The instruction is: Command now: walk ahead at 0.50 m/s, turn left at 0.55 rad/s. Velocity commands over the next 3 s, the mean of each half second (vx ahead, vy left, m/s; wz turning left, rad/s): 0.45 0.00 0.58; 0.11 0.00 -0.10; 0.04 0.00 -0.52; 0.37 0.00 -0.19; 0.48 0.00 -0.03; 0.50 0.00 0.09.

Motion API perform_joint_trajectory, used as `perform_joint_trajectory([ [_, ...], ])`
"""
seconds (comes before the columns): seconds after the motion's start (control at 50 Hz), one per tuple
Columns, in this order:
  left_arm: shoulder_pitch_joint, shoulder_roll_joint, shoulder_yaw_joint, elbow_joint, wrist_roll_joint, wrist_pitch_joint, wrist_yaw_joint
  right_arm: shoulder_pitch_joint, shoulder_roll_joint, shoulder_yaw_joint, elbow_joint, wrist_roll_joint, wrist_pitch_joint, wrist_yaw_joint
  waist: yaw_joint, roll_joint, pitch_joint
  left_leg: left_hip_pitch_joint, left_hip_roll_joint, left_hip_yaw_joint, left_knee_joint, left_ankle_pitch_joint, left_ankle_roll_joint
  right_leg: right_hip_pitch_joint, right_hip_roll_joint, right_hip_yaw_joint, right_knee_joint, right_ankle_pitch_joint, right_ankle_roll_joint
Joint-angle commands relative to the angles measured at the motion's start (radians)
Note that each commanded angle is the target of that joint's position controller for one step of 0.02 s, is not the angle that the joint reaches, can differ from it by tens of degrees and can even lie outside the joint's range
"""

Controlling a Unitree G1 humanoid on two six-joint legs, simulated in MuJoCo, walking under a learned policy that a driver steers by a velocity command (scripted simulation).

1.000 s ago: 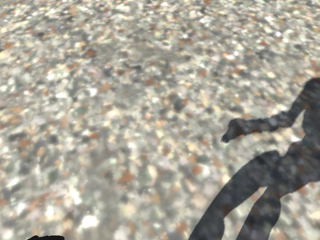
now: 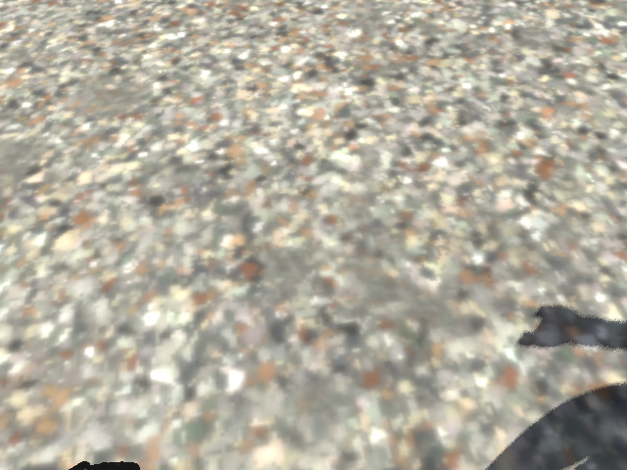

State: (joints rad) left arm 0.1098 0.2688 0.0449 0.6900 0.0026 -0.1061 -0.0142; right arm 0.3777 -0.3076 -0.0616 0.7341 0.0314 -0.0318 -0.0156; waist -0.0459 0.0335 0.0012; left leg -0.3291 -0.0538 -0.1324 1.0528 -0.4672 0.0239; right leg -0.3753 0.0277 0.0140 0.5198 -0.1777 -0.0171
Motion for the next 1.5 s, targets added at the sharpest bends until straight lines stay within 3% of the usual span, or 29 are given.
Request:
perform_joint_trajectory([
  [0.02, 0.123, 0.105, 0.036, -0.009, 0.004, 0.007, 0.006, -0.071, -0.118, -0.032, -0.107, -0.012, -0.012, 0.000, 0.094, -0.122, -0.009, -0.442, 0.124, -0.008, 0.158, 0.118, -0.020, 0.381, -0.315, 0.380, -0.272, -0.113, -0.153],
  [0.14, 0.127, 0.135, 0.049, 0.045, 0.004, -0.008, 0.012, -0.133, -0.042, -0.018, -0.154, -0.009, 0.007, 0.019, 0.070, -0.113, 0.028, -0.423, 0.170, 0.027, 0.010, 0.265, -0.045, 0.299, -0.286, 0.114, -0.361, 0.176, -0.174],
  [0.28, 0.180, 0.190, 0.058, 0.098, -0.009, 0.013, 0.019, -0.324, -0.012, 0.001, -0.211, -0.007, -0.007, 0.059, 0.133, -0.082, 0.076, -0.365, 0.149, 0.122, -0.332, 0.490, -0.015, 0.364, -0.277, -0.087, -0.361, 0.276, -0.138],
  [0.34, 0.206, 0.215, 0.065, 0.118, -0.023, 0.032, 0.019, -0.374, -0.025, -0.003, -0.245, -0.004, -0.006, 0.076, 0.129, -0.089, 0.088, -0.343, 0.125, 0.163, -0.405, 0.415, 0.023, 0.443, -0.303, -0.132, -0.311, 0.406, -0.116],
  [0.4, 0.179, 0.256, 0.076, 0.107, -0.031, 0.056, 0.038, -0.206, -0.103, -0.045, -0.218, -0.024, -0.002, 0.078, 0.012, -0.129, -0.029, -0.071, 0.004, 0.245, -0.463, 0.330, 0.084, 0.445, -0.273, -0.192, 0.016, 0.939, -0.068],
  [0.42, 0.167, 0.240, 0.070, 0.096, -0.035, 0.055, 0.043, -0.050, -0.153, -0.074, -0.180, -0.024, 0.000, 0.065, -0.075, -0.100, -0.110, 0.175, -0.018, 0.221, -0.546, 0.465, 0.122, 0.328, -0.232, -0.212, 0.232, 0.860, -0.027],
  [0.44, 0.217, 0.153, 0.042, 0.071, 0.010, 0.046, 0.036, 0.020, -0.232, -0.091, -0.165, -0.020, 0.013, 0.038, -0.060, 0.097, -0.205, 0.487, 0.168, -0.029, -0.511, 0.791, 0.189, 0.033, -0.151, -0.206, 0.557, 0.171, 0.030],
  [0.46, 0.291, 0.097, 0.010, 0.023, 0.024, 0.023, 0.021, -0.049, -0.309, -0.088, -0.222, -0.042, 0.004, 0.036, 0.028, 0.279, -0.394, 0.732, 0.458, -0.597, -0.594, 0.936, 0.437, -0.282, 0.045, -0.059, 0.916, -0.503, 0.083],
  [0.48, 0.217, 0.205, 0.034, 0.038, 0.002, 0.010, 0.010, -0.041, -0.225, -0.072, -0.233, -0.040, 0.003, 0.043, -0.054, 0.089, -0.470, 0.700, 0.428, -0.512, -0.615, 0.954, 0.413, -0.295, -0.027, 0.112, 0.950, -0.449, 0.072],
  [0.5, 0.138, 0.206, 0.031, 0.004, -0.024, 0.009, 0.010, -0.092, -0.187, -0.059, -0.227, -0.035, -0.002, 0.045, -0.034, 0.062, -0.331, 0.579, 0.377, -0.363, -0.618, 0.940, 0.378, -0.334, -0.059, 0.086, 0.912, -0.376, 0.063],
  [0.52, 0.145, 0.184, 0.027, 0.029, -0.017, 0.017, 0.020, -0.145, -0.141, -0.047, -0.214, -0.022, -0.003, 0.042, 0.013, -0.042, -0.206, 0.417, 0.321, -0.234, -0.633, 0.913, 0.310, -0.327, -0.111, 0.064, 0.816, -0.311, 0.067],
  [0.62, 0.229, 0.111, 0.013, 0.090, -0.003, 0.073, 0.036, -0.243, -0.070, -0.013, -0.164, -0.054, -0.023, 0.033, 0.102, 0.020, -0.143, 0.062, 0.245, -0.008, -0.732, 1.002, 0.261, -0.062, -0.137, 0.025, 0.540, -0.150, 0.106],
  [0.68, 0.174, 0.083, 0.001, 0.088, -0.002, 0.078, 0.036, -0.259, -0.070, -0.010, -0.119, -0.063, -0.027, 0.025, 0.080, 0.050, -0.137, 0.052, 0.221, 0.078, -0.751, 0.930, 0.224, 0.007, -0.139, 0.027, 0.332, 0.003, 0.102],
  [0.74, 0.107, 0.120, 0.012, 0.068, -0.014, 0.088, 0.032, -0.258, -0.092, -0.014, -0.079, -0.072, -0.018, 0.018, 0.050, 0.057, -0.097, 0.075, 0.252, 0.071, -0.783, 0.747, 0.219, 0.007, -0.128, 0.033, 0.247, 0.048, 0.089],
  [0.8, 0.053, 0.151, 0.029, 0.027, -0.013, 0.103, 0.028, -0.241, -0.122, -0.028, -0.049, -0.054, 0.006, 0.008, 0.030, 0.060, -0.042, 0.145, 0.308, 0.027, -0.766, 0.619, 0.229, -0.077, -0.120, 0.027, 0.241, -0.091, 0.070],
  [0.9, 0.086, 0.112, 0.033, 0.009, -0.015, 0.111, 0.004, -0.250, -0.122, -0.036, -0.036, -0.017, 0.046, -0.019, 0.058, 0.052, -0.042, 0.232, 0.323, 0.034, -0.622, 0.666, 0.177, -0.019, -0.070, -0.045, 0.044, -0.074, 0.018],
  [0.92, 0.101, 0.133, 0.041, 0.008, -0.011, 0.106, 0.002, -0.216, -0.115, -0.037, -0.023, -0.012, 0.049, -0.023, 0.065, 0.023, -0.050, 0.215, 0.280, 0.072, -0.555, 0.624, 0.122, 0.054, -0.068, -0.016, -0.065, 0.096, -0.010],
  [0.94, 0.128, 0.223, 0.065, 0.003, -0.004, 0.104, 0.010, -0.198, -0.087, -0.033, -0.036, -0.032, 0.040, -0.025, 0.043, -0.140, -0.090, 0.120, 0.177, 0.171, -0.366, 0.488, 0.041, 0.177, -0.182, 0.160, -0.101, 0.441, -0.067],
  [0.96, 0.138, 0.303, 0.086, -0.006, 0.000, 0.106, 0.017, -0.249, -0.055, -0.024, -0.079, -0.061, 0.030, -0.025, 0.047, -0.328, -0.086, -0.161, -0.006, 0.239, -0.171, 0.048, -0.059, 0.316, -0.361, 0.437, -0.114, 0.739, -0.256],
  [0.98, 0.211, 0.228, 0.068, -0.003, 0.011, 0.098, 0.019, -0.321, -0.063, -0.023, -0.088, -0.063, 0.026, -0.022, 0.125, -0.265, -0.160, -0.263, -0.018, 0.099, 0.024, -0.223, -0.071, 0.400, -0.400, 0.494, -0.134, 0.766, -0.340],
  [1.02, 0.145, 0.208, 0.067, -0.016, 0.001, 0.082, 0.024, -0.302, -0.070, -0.031, -0.070, -0.030, 0.032, -0.018, 0.085, -0.130, -0.153, -0.325, 0.029, 0.046, 0.116, -0.128, -0.071, 0.411, -0.317, 0.369, -0.104, 0.693, -0.266],
  [1.04, 0.106, 0.201, 0.066, -0.025, -0.018, 0.086, 0.029, -0.303, -0.082, -0.035, -0.068, -0.033, 0.037, -0.023, 0.073, -0.107, -0.131, -0.341, 0.045, 0.040, 0.075, -0.069, -0.079, 0.396, -0.295, 0.341, -0.107, 0.654, -0.235],
  [1.2, 0.071, 0.226, 0.080, -0.061, -0.017, 0.135, 0.057, -0.307, -0.056, -0.030, -0.058, -0.022, 0.037, -0.019, 0.064, -0.174, -0.132, -0.142, 0.009, 0.052, -0.237, 0.098, -0.127, 0.267, -0.207, 0.340, -0.128, 0.468, -0.203],
  [1.36, -0.005, 0.202, 0.074, -0.094, -0.034, 0.157, 0.054, -0.212, -0.088, -0.050, -0.029, -0.019, 0.003, 0.008, 0.020, -0.200, -0.097, 0.121, 0.015, 0.061, -0.689, 0.309, -0.065, 0.155, -0.125, 0.459, -0.064, 0.188, -0.123],
  [1.38, 0.028, 0.164, 0.063, -0.096, -0.025, 0.156, 0.055, -0.189, -0.142, -0.064, -0.030, -0.033, 0.004, 0.002, 0.035, -0.104, -0.114, 0.231, 0.158, -0.053, -0.728, 0.358, -0.014, 0.058, -0.066, 0.401, 0.043, -0.014, -0.071],
  [1.4, 0.095, 0.117, 0.051, -0.101, -0.015, 0.150, 0.050, -0.204, -0.217, -0.076, -0.041, -0.050, 0.016, -0.005, 0.087, 0.169, -0.105, 0.310, 0.358, -0.293, -0.763, 0.442, 0.116, -0.147, 0.109, 0.202, 0.241, -0.400, -0.009],
  [1.42, 0.081, 0.189, 0.071, -0.111, -0.010, 0.136, 0.050, -0.197, -0.201, -0.073, -0.046, -0.078, 0.010, 0.000, 0.056, 0.216, -0.076, 0.229, 0.468, -0.439, -0.816, 0.280, 0.231, -0.241, 0.060, 0.162, 0.451, -0.450, 0.023],
  [1.44, 0.071, 0.238, 0.087, -0.099, -0.017, 0.133, 0.048, -0.235, -0.145, -0.056, -0.061, -0.068, 0.003, -0.003, 0.060, 0.139, -0.035, 0.199, 0.419, -0.372, -0.840, 0.064, 0.219, -0.263, 0.005, 0.167, 0.534, -0.352, 0.027],
  [1.5, 0.075, 0.176, 0.075, -0.072, -0.004, 0.131, 0.040, -0.229, -0.101, -0.037, -0.045, -0.025, -0.009, -0.019, 0.039, 0.118, 0.015, 0.232, 0.300, -0.229, -0.867, -0.060, 0.145, -0.328, -0.010, 0.130, 0.612, -0.194, 0.061],
])
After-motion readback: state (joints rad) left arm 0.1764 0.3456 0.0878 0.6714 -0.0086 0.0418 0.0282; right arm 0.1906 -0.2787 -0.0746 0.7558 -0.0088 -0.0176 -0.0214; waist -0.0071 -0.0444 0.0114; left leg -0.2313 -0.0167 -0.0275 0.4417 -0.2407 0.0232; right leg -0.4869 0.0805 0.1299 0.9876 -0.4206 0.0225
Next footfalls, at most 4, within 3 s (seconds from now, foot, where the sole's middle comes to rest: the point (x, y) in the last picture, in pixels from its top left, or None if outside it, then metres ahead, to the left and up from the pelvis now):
0.44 left None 0.36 0.18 -0.77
0.92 right None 0.45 -0.02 -0.77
1.38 left None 0.44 0.21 -0.77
1.82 right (363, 465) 0.50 -0.07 -0.77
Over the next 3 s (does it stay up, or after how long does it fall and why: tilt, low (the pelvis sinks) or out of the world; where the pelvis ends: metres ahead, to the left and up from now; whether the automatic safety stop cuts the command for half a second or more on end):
stays up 1.06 -0.09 0.01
